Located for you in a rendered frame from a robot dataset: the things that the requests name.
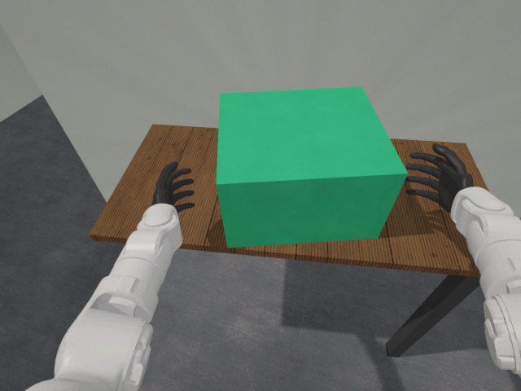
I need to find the right robot forearm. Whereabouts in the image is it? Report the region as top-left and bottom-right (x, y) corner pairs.
(450, 187), (521, 300)

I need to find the left robot upper arm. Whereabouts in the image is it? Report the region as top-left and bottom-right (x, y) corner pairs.
(25, 308), (153, 391)

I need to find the left robot forearm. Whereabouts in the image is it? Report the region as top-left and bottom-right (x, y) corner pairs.
(55, 204), (182, 376)

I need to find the right robot upper arm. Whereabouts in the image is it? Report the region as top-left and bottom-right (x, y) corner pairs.
(484, 293), (521, 378)

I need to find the robot right hand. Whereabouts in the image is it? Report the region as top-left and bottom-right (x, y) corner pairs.
(405, 143), (474, 213)

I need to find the table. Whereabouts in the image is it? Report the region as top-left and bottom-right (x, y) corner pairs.
(89, 124), (489, 358)

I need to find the carton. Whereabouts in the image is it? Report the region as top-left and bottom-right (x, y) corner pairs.
(216, 87), (408, 248)

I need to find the robot left hand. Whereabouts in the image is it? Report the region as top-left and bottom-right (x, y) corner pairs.
(152, 161), (195, 213)

